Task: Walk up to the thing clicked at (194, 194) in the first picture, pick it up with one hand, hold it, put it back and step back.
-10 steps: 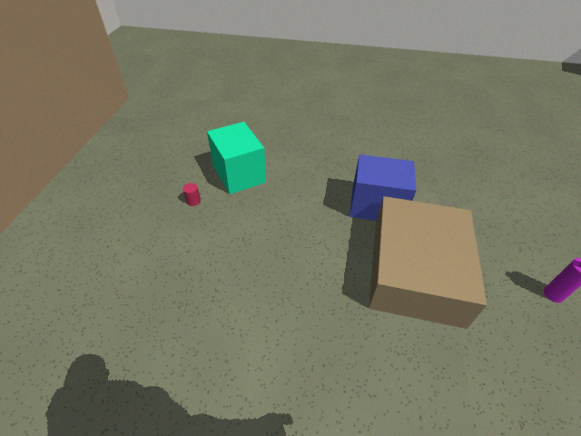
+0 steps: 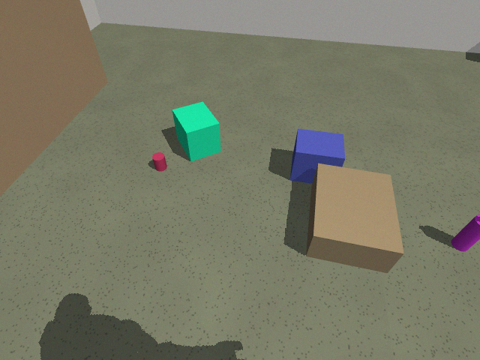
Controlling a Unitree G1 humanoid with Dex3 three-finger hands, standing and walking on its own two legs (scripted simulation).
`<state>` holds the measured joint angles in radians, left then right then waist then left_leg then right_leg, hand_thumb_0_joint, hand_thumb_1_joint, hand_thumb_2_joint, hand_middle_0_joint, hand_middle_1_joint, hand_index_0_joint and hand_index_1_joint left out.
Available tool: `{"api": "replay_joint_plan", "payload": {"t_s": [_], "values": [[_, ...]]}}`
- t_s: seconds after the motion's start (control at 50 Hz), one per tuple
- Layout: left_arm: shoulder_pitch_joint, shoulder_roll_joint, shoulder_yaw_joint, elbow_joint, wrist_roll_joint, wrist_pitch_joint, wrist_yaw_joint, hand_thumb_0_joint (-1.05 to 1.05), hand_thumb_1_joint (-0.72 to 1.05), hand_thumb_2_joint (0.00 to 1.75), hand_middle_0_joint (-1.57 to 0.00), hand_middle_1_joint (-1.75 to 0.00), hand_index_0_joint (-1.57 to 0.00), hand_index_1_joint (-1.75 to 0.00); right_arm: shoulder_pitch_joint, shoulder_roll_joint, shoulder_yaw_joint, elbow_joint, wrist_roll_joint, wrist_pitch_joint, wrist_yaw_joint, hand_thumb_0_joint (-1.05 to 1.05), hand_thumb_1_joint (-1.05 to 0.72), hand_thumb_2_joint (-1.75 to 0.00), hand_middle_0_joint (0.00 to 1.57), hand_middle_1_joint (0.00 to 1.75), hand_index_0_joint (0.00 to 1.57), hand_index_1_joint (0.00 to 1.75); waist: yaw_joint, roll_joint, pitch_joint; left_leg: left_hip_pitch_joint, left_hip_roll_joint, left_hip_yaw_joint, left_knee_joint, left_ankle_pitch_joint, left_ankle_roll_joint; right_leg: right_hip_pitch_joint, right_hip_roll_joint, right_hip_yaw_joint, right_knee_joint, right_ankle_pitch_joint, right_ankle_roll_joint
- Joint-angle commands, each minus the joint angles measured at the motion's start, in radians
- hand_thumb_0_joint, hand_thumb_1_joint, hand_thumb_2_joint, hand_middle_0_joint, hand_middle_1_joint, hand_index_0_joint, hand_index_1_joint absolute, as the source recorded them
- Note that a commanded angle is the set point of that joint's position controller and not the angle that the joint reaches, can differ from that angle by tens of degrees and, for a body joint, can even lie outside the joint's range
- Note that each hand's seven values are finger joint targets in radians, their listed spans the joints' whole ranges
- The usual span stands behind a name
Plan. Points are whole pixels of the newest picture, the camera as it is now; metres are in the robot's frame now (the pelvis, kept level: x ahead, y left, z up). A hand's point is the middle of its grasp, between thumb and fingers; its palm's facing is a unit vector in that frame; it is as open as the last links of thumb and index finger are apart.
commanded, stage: stand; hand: left
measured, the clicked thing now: (159, 161) +1.30 +0.45 -0.74
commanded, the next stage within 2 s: walk up in 0.92 s
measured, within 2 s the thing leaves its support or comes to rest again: neither
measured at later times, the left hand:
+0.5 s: hand out of the picture +0.08 +0.25 -0.16, palm faces -0.02 -0.94 -0.34, open 7.3 cm
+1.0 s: hand out of the picture +0.08 +0.26 -0.15, palm faces +0.01 -0.94 -0.33, open 7.3 cm
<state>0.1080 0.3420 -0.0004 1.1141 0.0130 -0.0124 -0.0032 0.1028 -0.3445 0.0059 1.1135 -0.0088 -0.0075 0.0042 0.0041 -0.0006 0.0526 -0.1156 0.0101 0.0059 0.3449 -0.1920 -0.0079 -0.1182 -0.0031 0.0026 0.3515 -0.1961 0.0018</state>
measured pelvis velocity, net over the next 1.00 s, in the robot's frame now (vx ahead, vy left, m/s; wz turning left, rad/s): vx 0.01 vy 0.00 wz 0.03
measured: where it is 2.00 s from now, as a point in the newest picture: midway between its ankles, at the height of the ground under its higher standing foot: (211, 322)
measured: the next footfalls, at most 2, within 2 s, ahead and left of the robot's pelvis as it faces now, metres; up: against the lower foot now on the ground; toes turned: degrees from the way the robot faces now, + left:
left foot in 1.24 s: +0.18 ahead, +0.21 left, +0.00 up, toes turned +10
right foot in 1.72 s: +0.44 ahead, -0.02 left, +0.00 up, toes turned +4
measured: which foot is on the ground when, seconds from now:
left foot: down 0.00-0.98, up 1.00-1.00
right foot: down 0.00-1.00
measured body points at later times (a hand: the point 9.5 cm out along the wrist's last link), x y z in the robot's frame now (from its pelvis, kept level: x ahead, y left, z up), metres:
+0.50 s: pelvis +0.00 +0.00 +0.00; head +0.01 +0.00 +0.45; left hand +0.08 +0.30 -0.13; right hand +0.08 -0.30 -0.13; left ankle +0.00 +0.12 -0.75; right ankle +0.00 -0.12 -0.75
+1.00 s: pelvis +0.01 +0.00 +0.00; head +0.01 +0.00 +0.45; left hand +0.08 +0.31 -0.13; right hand +0.08 -0.30 -0.13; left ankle +0.00 +0.12 -0.74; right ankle +0.00 -0.12 -0.74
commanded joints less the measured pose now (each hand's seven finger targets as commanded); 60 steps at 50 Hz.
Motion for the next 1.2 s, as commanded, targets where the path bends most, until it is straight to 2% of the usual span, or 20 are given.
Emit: {"api": "replay_joint_plan", "payload": {"t_s": [0.0, 0.48, 0.88, 0.9, 0.92, 0.94, 0.96, 0.98, 1.0, 1.02, 1.04, 1.06, 1.1, 1.12, 1.14, 1.16, 1.18], "values": [[-0.030, 0.207, 0.035, -0.060, -0.004, -0.022, 0.013, 0.00, 0.90, 0.90, -0.20, -0.30, -0.20, -0.30, -0.036, -0.213, -0.045, -0.056, 0.001, -0.026, -0.013, 0.00, -0.90, -0.90, 0.20, 0.30, 0.20, 0.30, -0.001, 0.004, -0.073, 0.023, 0.116, -0.093, -0.049, 0.144, 0.035, 0.001, -0.120, 0.090, -0.060, 0.162, -0.025], [-0.029, 0.214, 0.037, -0.061, -0.006, -0.021, 0.013, 0.00, 0.90, 0.90, -0.20, -0.30, -0.20, -0.30, -0.026, -0.214, -0.044, -0.056, 0.000, -0.024, -0.014, 0.00, -0.90, -0.90, 0.20, 0.30, 0.20, 0.30, -0.003, 0.006, -0.073, 0.024, 0.114, -0.094, -0.059, 0.157, 0.030, 0.015, -0.124, 0.087, -0.067, 0.167, -0.029], [-0.019, 0.215, 0.038, -0.057, -0.001, -0.021, 0.014, 0.00, 0.90, 0.90, -0.20, -0.30, -0.20, -0.30, -0.027, -0.217, -0.043, -0.057, -0.001, -0.021, -0.015, 0.00, -0.90, -0.90, 0.20, 0.30, 0.20, 0.30, -0.002, 0.003, -0.058, 0.019, 0.115, -0.098, -0.064, 0.125, 0.032, 0.012, -0.124, 0.085, -0.080, 0.142, -0.023], [0.052, 0.325, 0.108, -0.104, 0.012, -0.040, -0.013, 0.00, 0.90, 0.90, -0.20, -0.30, -0.20, -0.30, 0.033, -0.297, -0.107, -0.114, -0.012, -0.031, 0.016, 0.00, -0.90, -0.90, 0.20, 0.30, 0.20, 0.30, 0.011, 0.003, -0.164, -0.037, 0.076, -0.127, 0.028, -0.346, 0.108, 0.096, -0.078, 0.056, 0.017, -0.328, -0.062], [0.074, 0.327, 0.117, -0.092, 0.020, -0.043, -0.022, 0.00, 0.90, 0.90, -0.20, -0.30, -0.20, -0.30, 0.015, -0.301, -0.111, -0.117, -0.021, -0.029, 0.029, 0.00, -0.90, -0.90, 0.20, 0.30, 0.20, 0.30, 0.037, 0.021, -0.074, -0.216, 0.070, -0.146, 0.049, -0.506, 0.113, 0.082, -0.106, 0.112, 0.027, -0.496, -0.086], [0.097, 0.336, 0.128, -0.102, 0.025, -0.048, -0.027, 0.00, 0.90, 0.90, -0.20, -0.30, -0.20, -0.30, -0.050, -0.280, -0.112, -0.154, -0.025, -0.029, 0.037, 0.00, -0.90, -0.90, 0.20, 0.30, 0.20, 0.30, 0.065, -0.013, 0.007, -0.368, 0.057, -0.125, 0.123, -0.469, 0.103, 0.086, -0.165, 0.196, -0.010, -0.562, -0.124], [0.156, 0.357, 0.142, -0.100, 0.026, -0.053, -0.026, 0.00, 0.90, 0.90, -0.20, -0.30, -0.20, -0.30, -0.115, -0.237, -0.105, -0.198, -0.028, -0.027, 0.043, 0.00, -0.90, -0.90, 0.20, 0.30, 0.20, 0.30, 0.109, -0.119, 0.060, -0.534, 0.008, -0.027, 0.294, -0.352, 0.074, 0.156, -0.269, 0.325, -0.148, -0.659, -0.183], [0.171, 0.378, 0.149, -0.126, 0.036, -0.064, -0.024, 0.00, 0.90, 0.90, -0.20, -0.30, -0.20, -0.30, -0.144, -0.215, -0.103, -0.222, -0.034, -0.032, 0.045, 0.00, -0.90, -0.90, 0.20, 0.30, 0.20, 0.30, 0.137, -0.176, 0.085, -0.641, 0.031, -0.021, 0.482, -0.294, 0.048, 0.187, -0.422, 0.474, -0.262, -0.583, -0.260], [0.145, 0.374, 0.149, -0.148, 0.037, -0.072, -0.023, 0.00, 0.90, 0.90, -0.20, -0.30, -0.20, -0.30, -0.125, -0.241, -0.113, -0.224, -0.033, -0.038, 0.045, 0.00, -0.90, -0.90, 0.20, 0.30, 0.20, 0.30, 0.114, -0.097, 0.080, -0.647, 0.076, -0.091, 0.520, -0.265, 0.041, 0.184, -0.454, 0.490, -0.255, -0.480, -0.289], [0.115, 0.355, 0.147, -0.164, 0.027, -0.075, -0.024, 0.00, 0.90, 0.90, -0.20, -0.30, -0.20, -0.30, -0.076, -0.257, -0.122, -0.215, -0.030, -0.041, 0.049, 0.00, -0.90, -0.90, 0.20, 0.30, 0.20, 0.30, 0.084, -0.046, 0.053, -0.595, 0.087, -0.113, 0.545, -0.241, 0.035, 0.162, -0.406, 0.421, -0.248, -0.491, -0.265], [0.083, 0.347, 0.145, -0.178, 0.027, -0.077, -0.024, 0.00, 0.90, 0.90, -0.20, -0.30, -0.20, -0.30, -0.037, -0.269, -0.131, -0.214, -0.025, -0.041, 0.061, 0.00, -0.90, -0.90, 0.20, 0.30, 0.20, 0.30, 0.052, -0.052, 0.034, -0.548, 0.100, -0.109, 0.533, -0.228, 0.027, 0.142, -0.356, 0.342, -0.246, -0.491, -0.236], [0.052, 0.360, 0.145, -0.197, 0.029, -0.078, -0.026, 0.00, 0.90, 0.90, -0.20, -0.30, -0.20, -0.30, 0.002, -0.266, -0.135, -0.213, -0.022, -0.040, 0.069, 0.00, -0.90, -0.90, 0.20, 0.30, 0.20, 0.30, 0.031, -0.113, 0.028, -0.496, 0.110, -0.081, 0.484, -0.231, 0.019, 0.104, -0.341, 0.276, -0.245, -0.487, -0.226], [0.015, 0.369, 0.147, -0.231, 0.032, -0.081, -0.035, 0.00, 0.90, 0.90, -0.20, -0.30, -0.20, -0.30, 0.028, -0.256, -0.139, -0.216, -0.022, -0.042, 0.084, 0.00, -0.90, -0.90, 0.20, 0.30, 0.20, 0.30, 0.012, -0.171, 0.041, -0.382, 0.111, -0.050, 0.392, -0.192, 0.013, 0.020, -0.300, 0.163, -0.216, -0.371, -0.205], [0.017, 0.363, 0.145, -0.241, 0.031, -0.080, -0.039, 0.00, 0.90, 0.90, -0.20, -0.30, -0.20, -0.30, 0.021, -0.248, -0.141, -0.224, -0.023, -0.045, 0.087, 0.00, -0.90, -0.90, 0.20, 0.30, 0.20, 0.30, 0.013, -0.162, 0.049, -0.323, 0.102, -0.025, 0.330, -0.163, 0.009, -0.034, -0.277, 0.110, -0.189, -0.322, -0.197], [0.006, 0.361, 0.143, -0.246, 0.030, -0.078, -0.043, 0.00, 0.90, 0.90, -0.20, -0.30, -0.20, -0.30, 0.054, -0.245, -0.147, -0.220, -0.021, -0.047, 0.089, 0.00, -0.90, -0.90, 0.20, 0.30, 0.20, 0.30, -0.008, -0.149, 0.042, -0.248, 0.090, 0.000, 0.280, -0.111, 0.011, -0.076, -0.262, 0.061, -0.152, -0.291, -0.183], [-0.002, 0.359, 0.142, -0.247, 0.025, -0.073, -0.047, 0.00, 0.90, 0.90, -0.20, -0.30, -0.20, -0.30, 0.112, -0.239, -0.153, -0.203, -0.022, -0.049, 0.088, 0.00, -0.90, -0.90, 0.20, 0.30, 0.20, 0.30, -0.039, -0.114, 0.029, -0.134, 0.064, 0.046, 0.212, -0.016, 0.009, -0.140, -0.233, 0.002, -0.083, -0.289, -0.165], [0.002, 0.340, 0.135, -0.247, 0.023, -0.066, -0.051, 0.00, 0.90, 0.90, -0.20, -0.30, -0.20, -0.30, 0.182, -0.247, -0.165, -0.178, -0.025, -0.051, 0.083, 0.00, -0.90, -0.90, 0.20, 0.30, 0.20, 0.30, -0.075, -0.065, 0.005, 0.005, 0.020, 0.101, 0.192, 0.016, 0.010, -0.222, -0.206, -0.039, 0.018, -0.277, -0.150]]}}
